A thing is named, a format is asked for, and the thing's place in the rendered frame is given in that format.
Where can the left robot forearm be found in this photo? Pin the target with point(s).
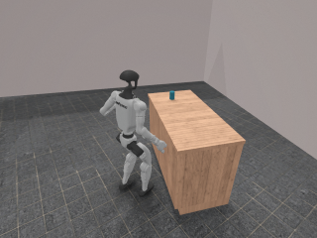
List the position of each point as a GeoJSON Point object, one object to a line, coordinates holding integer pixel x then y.
{"type": "Point", "coordinates": [112, 108]}

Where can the table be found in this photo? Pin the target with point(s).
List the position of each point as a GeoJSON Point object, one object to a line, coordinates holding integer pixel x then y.
{"type": "Point", "coordinates": [200, 161]}

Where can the robot right upper arm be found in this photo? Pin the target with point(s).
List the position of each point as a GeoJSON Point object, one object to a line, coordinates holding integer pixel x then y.
{"type": "Point", "coordinates": [140, 107]}

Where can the robot left shin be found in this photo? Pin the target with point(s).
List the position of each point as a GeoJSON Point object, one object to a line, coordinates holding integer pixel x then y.
{"type": "Point", "coordinates": [128, 167]}

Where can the robot left upper arm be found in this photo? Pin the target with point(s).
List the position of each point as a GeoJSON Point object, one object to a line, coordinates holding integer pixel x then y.
{"type": "Point", "coordinates": [109, 103]}

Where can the robot left thigh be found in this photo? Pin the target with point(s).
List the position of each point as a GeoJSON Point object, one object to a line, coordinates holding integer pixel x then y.
{"type": "Point", "coordinates": [131, 158]}

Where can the right robot hand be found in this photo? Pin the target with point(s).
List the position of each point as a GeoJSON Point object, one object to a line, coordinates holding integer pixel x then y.
{"type": "Point", "coordinates": [161, 145]}

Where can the right robot forearm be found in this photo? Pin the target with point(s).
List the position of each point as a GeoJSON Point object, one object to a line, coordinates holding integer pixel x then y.
{"type": "Point", "coordinates": [147, 135]}

